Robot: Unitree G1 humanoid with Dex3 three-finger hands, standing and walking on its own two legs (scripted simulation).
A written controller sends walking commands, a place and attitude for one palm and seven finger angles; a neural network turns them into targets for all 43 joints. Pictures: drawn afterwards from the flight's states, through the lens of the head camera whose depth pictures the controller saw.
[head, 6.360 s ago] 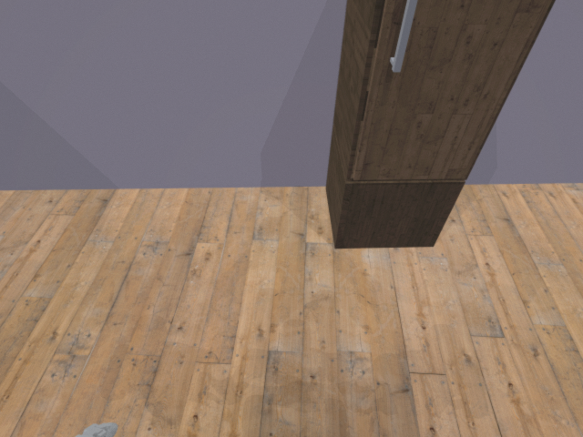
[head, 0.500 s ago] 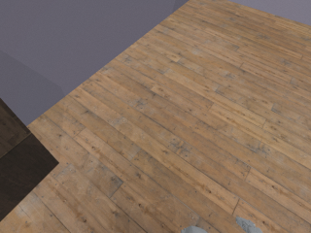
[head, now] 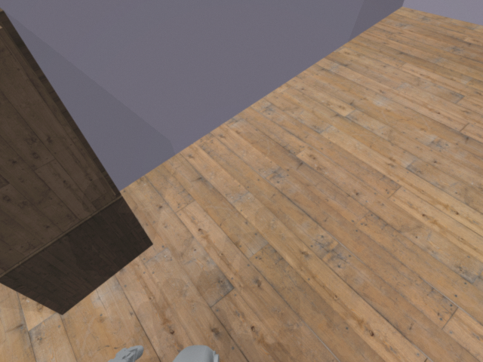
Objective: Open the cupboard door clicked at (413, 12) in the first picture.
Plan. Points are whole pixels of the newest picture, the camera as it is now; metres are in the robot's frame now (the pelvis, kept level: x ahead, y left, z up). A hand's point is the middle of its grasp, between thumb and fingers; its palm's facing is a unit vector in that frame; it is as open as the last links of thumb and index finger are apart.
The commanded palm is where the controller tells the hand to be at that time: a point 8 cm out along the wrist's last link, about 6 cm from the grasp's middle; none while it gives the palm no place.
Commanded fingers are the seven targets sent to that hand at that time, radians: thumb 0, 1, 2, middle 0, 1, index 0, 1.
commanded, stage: turn to face it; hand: left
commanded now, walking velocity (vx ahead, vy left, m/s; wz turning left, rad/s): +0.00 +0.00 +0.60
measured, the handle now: out of the picture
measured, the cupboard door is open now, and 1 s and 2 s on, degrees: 0 0 0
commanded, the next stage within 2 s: take the last steps up to it in 1.08 s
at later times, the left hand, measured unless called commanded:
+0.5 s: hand out of the picture +0.01 +0.29 -0.17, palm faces +0.31 -0.92 -0.25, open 7.4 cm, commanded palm none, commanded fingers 0.00 0.90 0.90 -0.20 -0.30 -0.20 -0.30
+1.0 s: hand out of the picture -0.07 +0.21 -0.15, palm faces +0.54 -0.79 -0.27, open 7.4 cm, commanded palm none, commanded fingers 0.00 0.90 0.90 -0.20 -0.30 -0.20 -0.30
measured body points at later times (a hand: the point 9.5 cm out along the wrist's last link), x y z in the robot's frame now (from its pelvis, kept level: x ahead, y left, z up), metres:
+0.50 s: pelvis -0.02 +0.05 +0.00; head +0.01 +0.09 +0.45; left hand +0.00 +0.34 -0.15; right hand +0.13 -0.17 -0.13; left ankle -0.01 +0.14 -0.74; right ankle +0.01 -0.12 -0.66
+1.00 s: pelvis -0.03 +0.00 +0.00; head -0.01 +0.00 +0.45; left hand -0.10 +0.25 -0.13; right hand +0.15 -0.20 -0.16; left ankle -0.12 +0.12 -0.67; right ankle +0.02 -0.11 -0.74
